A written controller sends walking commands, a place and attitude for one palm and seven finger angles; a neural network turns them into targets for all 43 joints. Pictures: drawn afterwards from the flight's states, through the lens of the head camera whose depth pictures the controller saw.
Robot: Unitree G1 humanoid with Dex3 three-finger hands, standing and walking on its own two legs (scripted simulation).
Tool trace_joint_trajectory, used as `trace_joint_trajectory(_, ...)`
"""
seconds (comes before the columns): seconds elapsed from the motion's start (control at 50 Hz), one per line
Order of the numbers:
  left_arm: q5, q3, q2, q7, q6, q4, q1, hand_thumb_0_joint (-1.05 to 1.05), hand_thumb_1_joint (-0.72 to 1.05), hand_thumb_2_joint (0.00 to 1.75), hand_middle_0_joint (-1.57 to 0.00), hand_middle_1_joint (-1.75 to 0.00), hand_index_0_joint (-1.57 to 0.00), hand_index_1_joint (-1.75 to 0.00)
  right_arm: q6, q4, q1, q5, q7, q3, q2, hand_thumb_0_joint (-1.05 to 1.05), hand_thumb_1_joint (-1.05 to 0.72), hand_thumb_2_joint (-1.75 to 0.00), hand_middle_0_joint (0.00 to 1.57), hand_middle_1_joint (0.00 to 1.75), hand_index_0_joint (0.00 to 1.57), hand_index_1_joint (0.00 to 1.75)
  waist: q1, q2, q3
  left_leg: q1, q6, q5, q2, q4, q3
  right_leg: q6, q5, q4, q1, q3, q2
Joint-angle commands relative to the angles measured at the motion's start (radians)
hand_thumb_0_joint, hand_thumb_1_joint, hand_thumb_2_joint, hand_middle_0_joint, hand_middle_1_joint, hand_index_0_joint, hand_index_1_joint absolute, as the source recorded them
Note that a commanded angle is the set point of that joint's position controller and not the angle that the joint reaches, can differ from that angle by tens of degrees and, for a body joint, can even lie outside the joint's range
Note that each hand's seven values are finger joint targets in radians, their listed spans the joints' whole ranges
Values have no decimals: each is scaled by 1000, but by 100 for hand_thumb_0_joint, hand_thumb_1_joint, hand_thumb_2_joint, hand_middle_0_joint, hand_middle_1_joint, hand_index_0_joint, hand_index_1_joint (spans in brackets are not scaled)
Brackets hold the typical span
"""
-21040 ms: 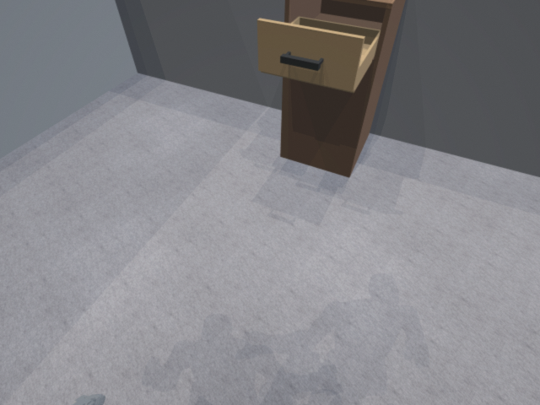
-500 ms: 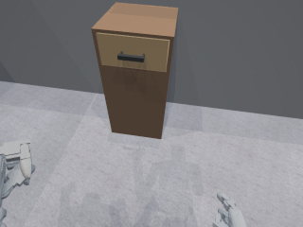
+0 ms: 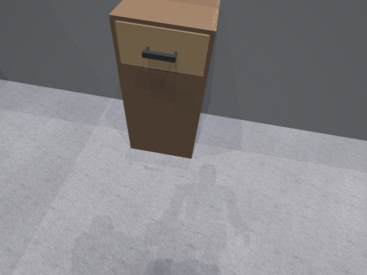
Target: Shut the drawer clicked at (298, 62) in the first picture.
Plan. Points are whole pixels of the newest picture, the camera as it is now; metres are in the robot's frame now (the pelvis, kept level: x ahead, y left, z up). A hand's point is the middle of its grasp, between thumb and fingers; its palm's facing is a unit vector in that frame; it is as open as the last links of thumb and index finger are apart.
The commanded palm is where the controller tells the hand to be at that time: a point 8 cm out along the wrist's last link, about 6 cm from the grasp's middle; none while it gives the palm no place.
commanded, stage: let the arm hang, fingers relaxed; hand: left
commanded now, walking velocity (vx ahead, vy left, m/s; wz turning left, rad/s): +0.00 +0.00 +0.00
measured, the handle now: (160, 53) +0.92 +0.13 -0.02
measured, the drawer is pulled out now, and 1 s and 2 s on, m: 0.00 0.00 0.00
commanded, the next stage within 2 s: look to check the result in 0.78 s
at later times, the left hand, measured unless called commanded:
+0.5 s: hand out of the picture -0.01 +0.16 -0.17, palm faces +0.02 -0.98 -0.20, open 7.1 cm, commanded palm none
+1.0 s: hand out of the picture +0.01 +0.14 -0.17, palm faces +0.03 -0.98 -0.18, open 7.4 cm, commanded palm none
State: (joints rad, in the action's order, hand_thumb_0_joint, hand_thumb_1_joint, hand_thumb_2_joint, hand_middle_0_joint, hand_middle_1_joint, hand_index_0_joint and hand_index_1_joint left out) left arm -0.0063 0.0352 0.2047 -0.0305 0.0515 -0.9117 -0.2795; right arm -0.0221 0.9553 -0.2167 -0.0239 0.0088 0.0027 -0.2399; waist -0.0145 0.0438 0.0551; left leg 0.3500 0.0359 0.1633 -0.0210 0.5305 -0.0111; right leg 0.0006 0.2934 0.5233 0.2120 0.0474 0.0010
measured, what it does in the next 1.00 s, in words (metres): stands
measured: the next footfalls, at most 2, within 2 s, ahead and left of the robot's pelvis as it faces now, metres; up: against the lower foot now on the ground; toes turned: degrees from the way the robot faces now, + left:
none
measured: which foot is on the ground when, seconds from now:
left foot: down 0.00-1.00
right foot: down 0.00-1.00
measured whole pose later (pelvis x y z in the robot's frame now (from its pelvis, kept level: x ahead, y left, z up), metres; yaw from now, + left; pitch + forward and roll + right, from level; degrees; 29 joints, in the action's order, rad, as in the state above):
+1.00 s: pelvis +0.03 -0.02 +0.01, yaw -1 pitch -2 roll +0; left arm -0.01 0.01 0.13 -0.04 0.00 -1.15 -0.31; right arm -0.01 1.15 -0.29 -0.01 0.04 -0.01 -0.11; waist -0.01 0.00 0.06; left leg 0.25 0.01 0.17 0.00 0.45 -0.01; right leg -0.02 0.29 0.43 0.11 0.04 -0.02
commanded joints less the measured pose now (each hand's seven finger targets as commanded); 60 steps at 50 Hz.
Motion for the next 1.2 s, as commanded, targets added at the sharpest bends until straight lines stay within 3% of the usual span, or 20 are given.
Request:
trace_joint_trajectory(0.0, -14, 16, 127, 14, -48, -46, -64, 0, 90, 90, -72, -86, -72, -86, 18, -6, -4, -1, 15, -37, -94, 0, -90, -90, 20, 30, 20, 30, 18, -226, -74, -96, 12, 132, 103, -184, -152, -65, 41, -158, 7, -97, 78)
trace_joint_trajectory(0.02, -11, 10, 125, 15, -49, -71, -72, 0, 90, 90, -68, -82, -68, -82, 17, 10, -21, 1, 17, -37, -91, 0, -90, -90, 20, 30, 20, 30, 17, -232, -72, -104, 12, 146, 107, -197, -154, -65, 40, -162, 6, -91, 77)
trace_joint_trajectory(0.08, -8, -5, 118, 13, -50, -130, -83, 0, 90, 90, -56, -69, -56, -69, 11, 50, -62, 7, 21, -42, -88, 0, -90, -90, 20, 30, 20, 30, 11, -125, -30, -117, 13, 145, 114, -201, -153, -63, 43, -188, 28, -85, 78)
trace_joint_trajectory(0.18, -4, -16, 101, 6, -55, -194, -111, 0, 90, 90, -36, -47, -36, -47, 11, 103, -108, 11, 24, -40, -62, 0, -90, -90, 20, 30, 20, 30, 8, -53, -14, -152, 13, 85, 111, -190, -127, -63, 38, -203, 42, -83, 87)
trace_joint_trajectory(0.26, -4, -19, 84, 0, -53, -218, -125, 0, 90, 90, -20, -30, -20, -30, 9, 132, -121, 11, 25, -38, -38, 0, -90, -90, 20, 30, 20, 30, 7, -42, 22, -149, 12, 90, 109, -194, -116, -61, 64, -205, 67, -83, 86)
trace_joint_trajectory(0.32, -4, -19, 69, -4, -53, -225, -134, 0, 90, 90, -20, -30, -20, -30, 9, 146, -131, 10, 25, -37, -19, 0, -90, -90, 20, 30, 20, 30, 7, -21, 38, -146, 11, 86, 104, -193, -105, -60, 71, -206, 76, -88, 86)
trace_joint_trajectory(0.5, -3, -15, 30, -11, -57, -220, -127, 0, 90, 90, -20, -30, -20, -30, 13, 169, -145, 6, 26, -31, 36, 0, -90, -90, 20, 30, 20, 30, 8, -31, 63, -136, 2, 16, 91, -164, -72, -59, 45, -209, 79, -96, 92)
trace_joint_trajectory(0.62, -2, -10, 16, -12, -59, -213, -112, 0, 90, 90, -20, -30, -20, -30, 19, 172, -149, 6, 30, -30, 48, 0, -90, -90, 20, 30, 20, 30, 9, -80, 51, -131, -2, -20, 93, -157, -72, -59, 6, -201, 47, -94, 91)
trace_joint_trajectory(0.74, -1, -8, 14, -13, -62, -213, -113, 0, 90, 90, -20, -30, -20, -30, 20, 168, -152, 8, 35, -33, 42, 0, -90, -90, 20, 30, 20, 30, 11, -54, 44, -145, -2, -70, 99, -138, -69, -58, -45, -203, 28, -91, 88)
trace_joint_trajectory(1.04, -1, -5, 18, -14, -64, -219, -115, 0, 90, 90, -20, -30, -20, -30, 24, 169, -141, 11, 38, -35, 27, 0, -90, -90, 20, 30, 20, 30, 9, -55, 22, -179, 2, -109, 109, -138, -67, -55, -92, -204, 0, -89, 89)
trace_joint_trajectory(1.18, -1, -7, 19, -13, -63, -223, -107, 0, 90, 90, -20, -30, -20, -30, 23, 171, -126, 9, 37, -33, 23, 0, -90, -90, 20, 30, 20, 30, 7, -54, 45, -182, 0, -85, 108, -149, -69, -54, -72, -212, 12, -88, 90)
